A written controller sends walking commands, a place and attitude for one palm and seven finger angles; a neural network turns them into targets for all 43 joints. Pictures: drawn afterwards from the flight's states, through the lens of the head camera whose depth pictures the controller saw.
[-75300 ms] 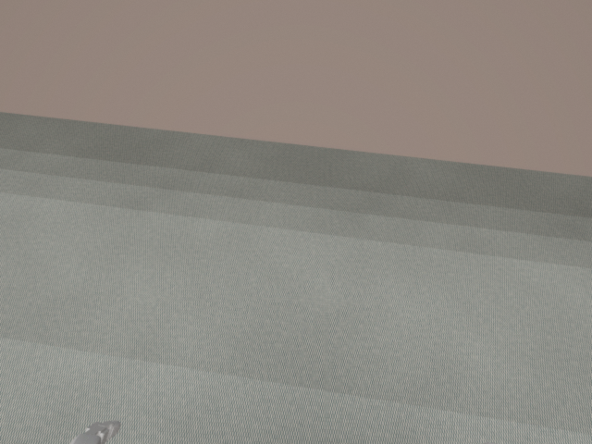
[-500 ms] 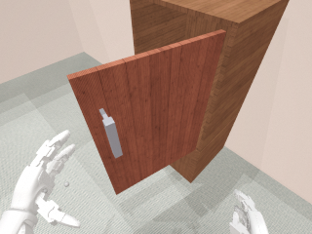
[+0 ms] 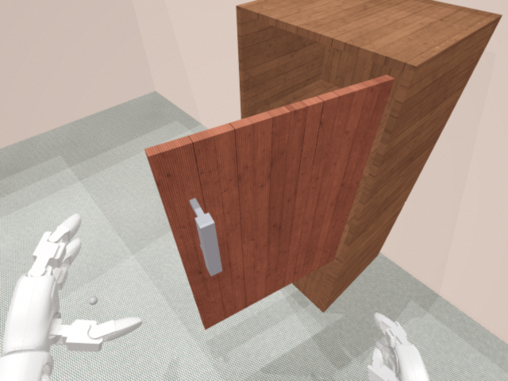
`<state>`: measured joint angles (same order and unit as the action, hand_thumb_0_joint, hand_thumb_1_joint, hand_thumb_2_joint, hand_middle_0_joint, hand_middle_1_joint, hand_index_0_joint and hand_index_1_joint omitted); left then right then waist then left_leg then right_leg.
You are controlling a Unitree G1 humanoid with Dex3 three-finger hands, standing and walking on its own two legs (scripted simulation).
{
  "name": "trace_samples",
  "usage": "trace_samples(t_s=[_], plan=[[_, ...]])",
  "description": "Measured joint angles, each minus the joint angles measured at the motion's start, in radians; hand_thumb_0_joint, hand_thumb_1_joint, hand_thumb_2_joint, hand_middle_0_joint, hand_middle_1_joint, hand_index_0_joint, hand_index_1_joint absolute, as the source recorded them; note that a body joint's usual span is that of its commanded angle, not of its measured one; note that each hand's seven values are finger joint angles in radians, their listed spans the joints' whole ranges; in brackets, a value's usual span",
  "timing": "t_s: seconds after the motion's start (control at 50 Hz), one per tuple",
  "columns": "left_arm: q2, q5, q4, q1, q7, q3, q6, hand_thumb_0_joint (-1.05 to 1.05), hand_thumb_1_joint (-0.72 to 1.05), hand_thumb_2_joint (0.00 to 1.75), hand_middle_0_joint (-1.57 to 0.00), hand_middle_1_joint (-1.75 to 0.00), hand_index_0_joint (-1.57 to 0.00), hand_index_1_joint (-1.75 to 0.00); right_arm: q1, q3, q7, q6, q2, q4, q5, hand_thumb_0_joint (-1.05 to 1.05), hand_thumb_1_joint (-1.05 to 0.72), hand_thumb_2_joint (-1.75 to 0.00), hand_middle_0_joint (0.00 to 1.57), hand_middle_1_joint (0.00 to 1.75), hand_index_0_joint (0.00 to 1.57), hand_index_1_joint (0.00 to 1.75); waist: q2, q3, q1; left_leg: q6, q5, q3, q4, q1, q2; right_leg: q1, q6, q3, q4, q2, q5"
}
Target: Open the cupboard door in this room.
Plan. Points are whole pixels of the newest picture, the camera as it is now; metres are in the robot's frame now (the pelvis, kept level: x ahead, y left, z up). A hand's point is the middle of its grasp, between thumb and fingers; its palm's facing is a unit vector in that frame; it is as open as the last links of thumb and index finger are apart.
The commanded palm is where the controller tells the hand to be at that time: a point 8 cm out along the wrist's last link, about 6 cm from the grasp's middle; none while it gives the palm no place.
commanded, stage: draw the hand back to the body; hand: left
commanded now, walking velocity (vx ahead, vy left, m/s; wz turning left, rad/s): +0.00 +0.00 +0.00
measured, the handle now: (205, 237) +0.32 +0.13 +0.06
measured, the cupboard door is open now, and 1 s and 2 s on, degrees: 77 77 77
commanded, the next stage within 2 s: step back with the hand held close in 0.82 s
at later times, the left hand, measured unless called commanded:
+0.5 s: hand (66, 263) +0.20 +0.25 +0.16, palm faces +0.45 -0.79 -0.42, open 8.5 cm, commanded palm +0.15 +0.29 +0.17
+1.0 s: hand (77, 276) +0.18 +0.23 +0.17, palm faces +0.45 -0.79 -0.42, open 7.4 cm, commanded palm +0.13 +0.26 +0.18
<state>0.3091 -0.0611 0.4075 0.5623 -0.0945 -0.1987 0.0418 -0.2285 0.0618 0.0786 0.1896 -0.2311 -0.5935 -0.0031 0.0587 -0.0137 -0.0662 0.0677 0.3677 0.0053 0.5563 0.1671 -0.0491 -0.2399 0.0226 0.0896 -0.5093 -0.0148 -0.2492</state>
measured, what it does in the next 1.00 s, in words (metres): stands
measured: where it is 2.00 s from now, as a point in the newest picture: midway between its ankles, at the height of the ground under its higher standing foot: outside the picture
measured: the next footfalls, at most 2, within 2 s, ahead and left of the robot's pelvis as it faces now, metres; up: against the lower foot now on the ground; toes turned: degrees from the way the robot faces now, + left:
right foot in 1.98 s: -0.18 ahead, -0.12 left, +0.00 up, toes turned -3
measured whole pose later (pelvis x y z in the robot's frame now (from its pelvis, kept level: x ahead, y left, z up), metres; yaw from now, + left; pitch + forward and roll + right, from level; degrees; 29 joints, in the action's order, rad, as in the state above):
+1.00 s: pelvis -0.01 -0.04 +0.01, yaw -1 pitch -5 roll -1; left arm 0.35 -0.06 0.35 0.45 -0.11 -0.34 0.12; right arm -0.19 0.02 0.06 0.11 -0.24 -0.65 -0.01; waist 0.08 0.02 -0.06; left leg 0.02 0.29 0.00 0.42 0.05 -0.01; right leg -0.12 0.07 0.09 -0.35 -0.06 -0.16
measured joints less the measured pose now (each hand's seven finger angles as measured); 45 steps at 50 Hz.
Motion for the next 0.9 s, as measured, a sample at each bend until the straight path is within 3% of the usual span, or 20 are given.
trace_samples(t_s=[0.14, 0.54, 0.9], plan=[[0.013, 0.021, -0.005, -0.036, -0.031, -0.023, 0.008, -0.01, 0.07, 0.55, -0.17, -0.3, -0.18, -0.3, 0.01, -0.005, -0.008, -0.033, -0.002, -0.035, 0.008, 0.01, -0.9, -0.9, 0.21, 0.3, 0.2, 0.3, 0.01, 0.017, -0.007, -0.001, -0.031, -0.002, -0.086, -0.073, -0.006, 0.064, -0.003, -0.003, 0.065, 0.003, 0.018], [0.039, 0.003, -0.038, -0.098, -0.025, -0.139, 0.035, 0.0, 0.75, 0.84, -0.2, -0.3, -0.2, -0.3, 0.041, -0.034, -0.025, -0.097, -0.011, -0.047, 0.0, 0.01, -0.9, -0.9, 0.2, 0.3, 0.2, 0.3, 0.019, 0.029, -0.008, -0.022, -0.064, 0.003, -0.159, -0.144, 0.017, 0.131, 0.02, -0.009, 0.136, -0.023, 0.053], [0.032, 0.001, -0.058, -0.092, -0.025, -0.122, 0.057, 0.01, 0.88, 0.9, -0.21, -0.3, -0.21, -0.3, 0.032, -0.04, -0.019, -0.08, -0.008, -0.071, -0.002, 0.01, -0.9, -0.9, 0.2, 0.3, 0.2, 0.3, 0.025, 0.041, -0.002, -0.042, -0.081, 0.004, -0.157, -0.15, 0.035, 0.141, 0.044, -0.007, 0.147, -0.041, 0.076]])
